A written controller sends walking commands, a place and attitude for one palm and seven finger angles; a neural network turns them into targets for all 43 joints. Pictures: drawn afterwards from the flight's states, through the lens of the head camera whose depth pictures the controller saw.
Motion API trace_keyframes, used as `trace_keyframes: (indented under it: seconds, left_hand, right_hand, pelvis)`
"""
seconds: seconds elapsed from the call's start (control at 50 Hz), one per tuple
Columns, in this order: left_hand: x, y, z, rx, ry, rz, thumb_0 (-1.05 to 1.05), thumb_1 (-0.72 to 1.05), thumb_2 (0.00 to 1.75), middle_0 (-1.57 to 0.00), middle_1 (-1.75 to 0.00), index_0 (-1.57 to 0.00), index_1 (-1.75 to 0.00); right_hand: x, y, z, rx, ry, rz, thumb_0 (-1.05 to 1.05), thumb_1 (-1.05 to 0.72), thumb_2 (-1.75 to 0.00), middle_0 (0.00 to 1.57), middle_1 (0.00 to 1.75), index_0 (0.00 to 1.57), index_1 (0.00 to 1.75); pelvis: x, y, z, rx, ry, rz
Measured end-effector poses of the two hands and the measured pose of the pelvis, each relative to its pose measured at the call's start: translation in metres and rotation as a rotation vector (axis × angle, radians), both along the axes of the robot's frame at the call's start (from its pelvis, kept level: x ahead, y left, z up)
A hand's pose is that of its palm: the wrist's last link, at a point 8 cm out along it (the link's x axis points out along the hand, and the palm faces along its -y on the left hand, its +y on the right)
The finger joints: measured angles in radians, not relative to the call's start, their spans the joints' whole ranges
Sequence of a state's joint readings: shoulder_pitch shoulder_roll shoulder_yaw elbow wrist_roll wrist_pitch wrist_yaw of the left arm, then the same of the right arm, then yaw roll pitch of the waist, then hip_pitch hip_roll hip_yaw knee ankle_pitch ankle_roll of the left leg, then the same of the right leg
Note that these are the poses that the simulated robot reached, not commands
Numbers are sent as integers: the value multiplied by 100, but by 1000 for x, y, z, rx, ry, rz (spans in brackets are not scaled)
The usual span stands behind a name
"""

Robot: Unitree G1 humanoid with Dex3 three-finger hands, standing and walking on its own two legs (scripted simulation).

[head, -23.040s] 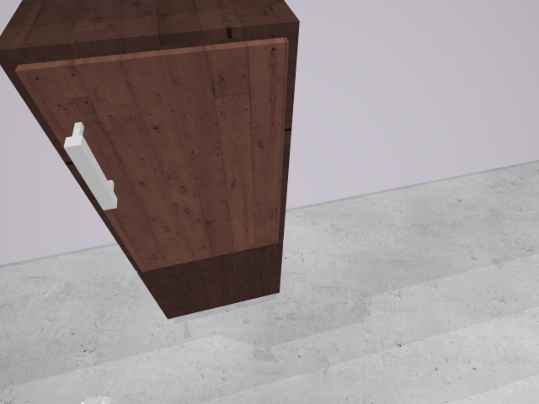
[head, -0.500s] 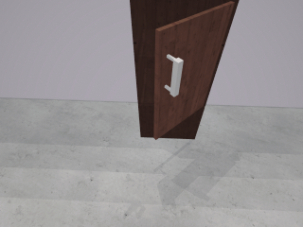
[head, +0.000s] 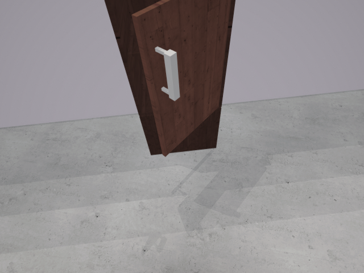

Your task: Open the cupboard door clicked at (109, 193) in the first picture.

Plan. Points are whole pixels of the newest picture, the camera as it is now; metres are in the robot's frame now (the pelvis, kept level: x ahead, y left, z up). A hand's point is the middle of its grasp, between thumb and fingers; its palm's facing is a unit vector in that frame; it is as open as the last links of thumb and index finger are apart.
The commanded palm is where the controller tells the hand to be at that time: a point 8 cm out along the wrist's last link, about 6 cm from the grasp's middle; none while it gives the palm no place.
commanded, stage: walk to a spot facing it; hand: left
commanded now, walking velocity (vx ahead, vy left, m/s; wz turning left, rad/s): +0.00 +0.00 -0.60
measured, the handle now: (167, 74) +0.61 +0.09 +0.08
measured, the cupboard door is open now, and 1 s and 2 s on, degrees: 43 43 43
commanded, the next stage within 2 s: none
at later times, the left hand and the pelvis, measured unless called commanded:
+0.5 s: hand out of the picture +0.10 +0.20 -0.15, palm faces -0.17 -0.95 -0.25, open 7.4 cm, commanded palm none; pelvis +0.02 +0.01 +0.02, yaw -15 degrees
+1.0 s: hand (152, 224) +0.25 +0.11 -0.15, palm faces -0.56 -0.78 -0.28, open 7.4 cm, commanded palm none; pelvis +0.04 +0.00 +0.00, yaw -34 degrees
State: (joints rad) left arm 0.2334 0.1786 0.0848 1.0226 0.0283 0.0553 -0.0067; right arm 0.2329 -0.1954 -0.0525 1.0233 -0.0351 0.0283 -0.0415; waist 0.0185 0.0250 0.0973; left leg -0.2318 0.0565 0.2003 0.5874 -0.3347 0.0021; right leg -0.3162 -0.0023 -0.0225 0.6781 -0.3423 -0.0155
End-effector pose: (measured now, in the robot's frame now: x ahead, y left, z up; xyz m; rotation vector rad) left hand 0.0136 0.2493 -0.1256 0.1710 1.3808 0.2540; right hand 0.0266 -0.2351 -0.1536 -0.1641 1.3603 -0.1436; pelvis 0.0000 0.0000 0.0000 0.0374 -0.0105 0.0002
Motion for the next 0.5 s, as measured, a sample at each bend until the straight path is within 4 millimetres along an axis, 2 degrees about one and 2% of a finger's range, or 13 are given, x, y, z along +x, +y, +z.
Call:
trace_keyframes:
  seconds: [0.06,0.16,0.24,0.38,0.5]
  left_hand:
    - [17,-5,4,31,-39,-37,1,91,90,-20,-30,-20,-30]
    - [35,-14,16,41,-49,-84,1,91,90,-20,-30,-20,-30]
    - [48,-20,21,30,-45,-134,1,91,90,-20,-30,-20,-30]
    - [69,-17,18,3,-40,-205,1,91,90,-20,-30,-20,-30]
    - [92,2,6,-18,-29,-265,1,91,90,-21,-30,-20,-30]
  right_hand:
    - [7,-16,-4,0,-7,-25,1,-90,-90,20,30,20,30]
    - [31,-35,13,-17,-69,-55,1,-91,-90,20,30,20,30]
    - [53,-42,26,-29,-149,-86,1,-91,-90,20,30,20,30]
    - [76,-38,40,-51,-234,-129,1,-91,-90,20,30,20,30]
    - [75,-20,47,-81,-268,-176,1,-90,-90,20,30,20,30]
  pelvis:
    - [0,-10,-2,-9,7,-18]
    - [1,-17,11,3,24,-71]
    - [5,-18,17,12,36,-122]
    - [11,-8,19,9,48,-202]
    - [20,13,15,-4,63,-269]
